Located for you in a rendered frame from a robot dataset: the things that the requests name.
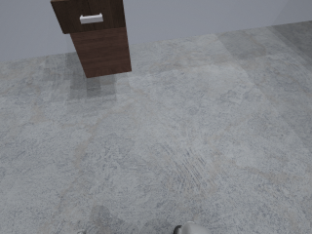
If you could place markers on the cabinet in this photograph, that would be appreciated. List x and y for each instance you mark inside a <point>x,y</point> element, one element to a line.
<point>103,52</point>

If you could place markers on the handle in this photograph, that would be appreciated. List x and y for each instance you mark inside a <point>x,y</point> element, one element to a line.
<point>90,19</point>

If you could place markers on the drawer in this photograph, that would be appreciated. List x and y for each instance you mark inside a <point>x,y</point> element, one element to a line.
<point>69,12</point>

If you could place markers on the robot right thigh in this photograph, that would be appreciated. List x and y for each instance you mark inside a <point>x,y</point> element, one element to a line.
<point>192,228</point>

